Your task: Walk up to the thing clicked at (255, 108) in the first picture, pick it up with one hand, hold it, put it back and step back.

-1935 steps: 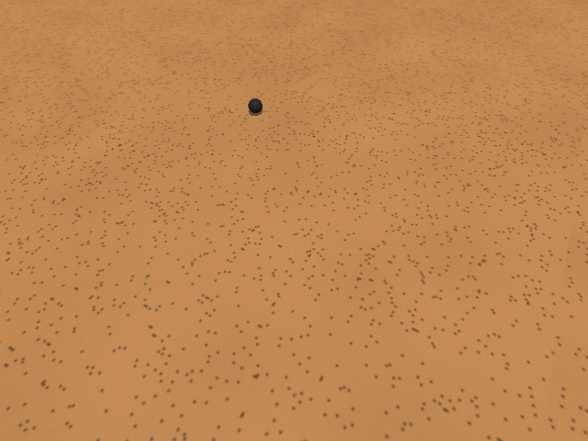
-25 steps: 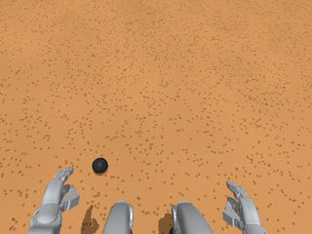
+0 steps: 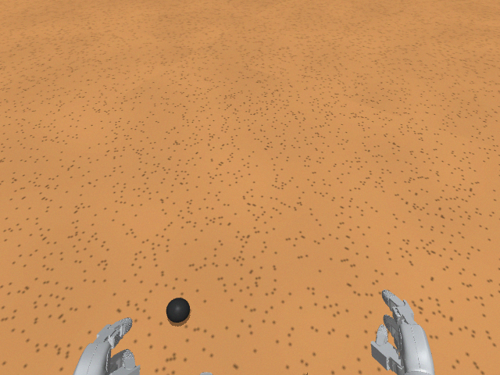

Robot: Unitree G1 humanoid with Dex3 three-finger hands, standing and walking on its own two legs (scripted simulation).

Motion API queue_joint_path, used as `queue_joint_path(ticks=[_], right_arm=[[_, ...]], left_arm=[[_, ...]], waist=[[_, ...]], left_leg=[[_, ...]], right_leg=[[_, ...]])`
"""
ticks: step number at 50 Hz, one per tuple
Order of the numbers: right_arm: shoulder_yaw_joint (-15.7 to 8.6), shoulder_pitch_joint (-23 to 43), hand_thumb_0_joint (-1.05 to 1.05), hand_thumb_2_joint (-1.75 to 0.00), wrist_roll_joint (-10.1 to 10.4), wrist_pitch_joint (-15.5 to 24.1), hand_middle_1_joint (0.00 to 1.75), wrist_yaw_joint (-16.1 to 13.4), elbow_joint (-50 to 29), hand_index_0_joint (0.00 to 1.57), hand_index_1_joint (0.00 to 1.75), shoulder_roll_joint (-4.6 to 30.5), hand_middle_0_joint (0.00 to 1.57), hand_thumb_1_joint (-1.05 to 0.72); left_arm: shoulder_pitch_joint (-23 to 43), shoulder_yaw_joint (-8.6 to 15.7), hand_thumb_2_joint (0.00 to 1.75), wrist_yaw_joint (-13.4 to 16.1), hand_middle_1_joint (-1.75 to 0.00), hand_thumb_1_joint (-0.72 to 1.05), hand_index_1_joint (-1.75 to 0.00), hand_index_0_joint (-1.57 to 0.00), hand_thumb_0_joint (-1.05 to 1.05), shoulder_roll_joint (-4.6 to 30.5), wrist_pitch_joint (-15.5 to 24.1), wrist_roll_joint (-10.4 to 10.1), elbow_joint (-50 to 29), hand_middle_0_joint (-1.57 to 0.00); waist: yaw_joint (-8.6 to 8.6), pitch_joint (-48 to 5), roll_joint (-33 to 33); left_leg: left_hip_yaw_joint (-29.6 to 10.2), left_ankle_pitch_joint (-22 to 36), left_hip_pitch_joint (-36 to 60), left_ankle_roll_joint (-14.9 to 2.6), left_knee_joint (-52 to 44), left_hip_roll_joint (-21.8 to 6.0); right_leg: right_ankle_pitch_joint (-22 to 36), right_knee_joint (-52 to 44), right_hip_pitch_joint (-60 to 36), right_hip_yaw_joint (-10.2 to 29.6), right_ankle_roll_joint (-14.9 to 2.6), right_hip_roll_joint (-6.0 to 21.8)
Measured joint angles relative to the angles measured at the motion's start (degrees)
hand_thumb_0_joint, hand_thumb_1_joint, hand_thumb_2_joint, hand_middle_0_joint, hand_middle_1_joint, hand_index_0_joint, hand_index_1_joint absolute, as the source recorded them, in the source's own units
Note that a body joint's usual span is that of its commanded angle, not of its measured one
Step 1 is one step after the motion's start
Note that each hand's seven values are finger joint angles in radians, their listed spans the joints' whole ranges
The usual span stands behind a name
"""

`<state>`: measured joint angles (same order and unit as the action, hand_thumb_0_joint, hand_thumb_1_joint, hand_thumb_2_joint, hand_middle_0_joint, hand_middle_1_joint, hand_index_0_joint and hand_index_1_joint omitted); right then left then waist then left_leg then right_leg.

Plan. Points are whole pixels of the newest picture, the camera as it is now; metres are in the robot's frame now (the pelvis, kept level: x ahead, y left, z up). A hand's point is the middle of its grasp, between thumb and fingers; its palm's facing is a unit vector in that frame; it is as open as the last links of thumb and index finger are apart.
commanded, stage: home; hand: left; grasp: from above
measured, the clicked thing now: (178, 310) +0.47 +0.26 -0.67
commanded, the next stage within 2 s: stand in 1.82 s
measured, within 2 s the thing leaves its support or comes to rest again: neither
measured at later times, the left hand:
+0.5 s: hand (137, 367) +0.16 +0.18 -0.05, palm faces +0.03 -0.98 -0.20, open 7.4 cm
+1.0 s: hand (136, 371) +0.16 +0.18 -0.05, palm faces +0.04 -0.98 -0.20, open 7.4 cm
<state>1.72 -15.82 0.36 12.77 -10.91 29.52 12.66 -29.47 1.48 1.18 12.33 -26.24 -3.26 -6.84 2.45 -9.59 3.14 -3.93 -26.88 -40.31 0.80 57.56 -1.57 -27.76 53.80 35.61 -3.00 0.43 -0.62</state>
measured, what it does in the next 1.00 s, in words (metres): stands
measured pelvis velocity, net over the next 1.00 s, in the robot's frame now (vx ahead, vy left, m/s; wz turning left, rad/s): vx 0.00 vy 0.00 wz -0.01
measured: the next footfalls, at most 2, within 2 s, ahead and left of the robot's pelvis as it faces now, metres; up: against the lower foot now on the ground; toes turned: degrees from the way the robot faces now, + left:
none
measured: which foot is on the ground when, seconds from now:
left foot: down 0.00-1.00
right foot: down 0.00-1.00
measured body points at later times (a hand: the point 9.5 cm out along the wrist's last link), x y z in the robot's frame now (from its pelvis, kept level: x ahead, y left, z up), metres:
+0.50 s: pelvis +0.00 +0.00 +0.00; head +0.02 +0.00 +0.45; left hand +0.16 +0.23 -0.03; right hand +0.15 -0.24 -0.07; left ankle +0.02 +0.12 -0.68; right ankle -0.01 -0.13 -0.68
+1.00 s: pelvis +0.00 +0.00 +0.00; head +0.01 +0.00 +0.45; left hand +0.15 +0.23 -0.03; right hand +0.16 -0.24 -0.06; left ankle +0.02 +0.12 -0.68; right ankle -0.01 -0.13 -0.68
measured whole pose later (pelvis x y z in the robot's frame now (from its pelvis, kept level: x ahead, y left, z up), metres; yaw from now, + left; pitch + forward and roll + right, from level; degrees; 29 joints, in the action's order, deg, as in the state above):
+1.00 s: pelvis +0.00 +0.00 +0.00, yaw +0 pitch +9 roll -3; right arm 2.0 -16.5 0.2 13.8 -10.7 30.9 12.4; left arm -28.6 1.3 1.1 12.6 -26.5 -3.2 -6.8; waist 2.3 -9.2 3.1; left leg -3.6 -27.1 -40.2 0.7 58.2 -1.6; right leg -27.9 54.5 35.7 -2.6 0.5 -0.7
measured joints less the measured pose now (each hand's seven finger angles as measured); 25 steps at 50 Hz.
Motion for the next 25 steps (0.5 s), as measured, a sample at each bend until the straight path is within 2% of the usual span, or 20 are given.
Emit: queue_joint_path(ticks=[25], right_arm=[[0.22,-1.31,0.01,-0.89,-0.24,0.38,0.3,0.38,1.88,0.2,0.3,-0.35,0.21,-0.9]], left_arm=[[0.88,-0.16,0.9,0.09,-0.3,0.91,-0.3,-0.2,0.01,0.31,0.29,0.04,0.5,-0.2]], waist=[[0.18,0.5,-0.05]], left_leg=[[0.37,-0.59,0.58,-0.1,0.36,-0.11]], right_leg=[[-0.37,0.24,-0.48,0.4,0.11,-0.09]])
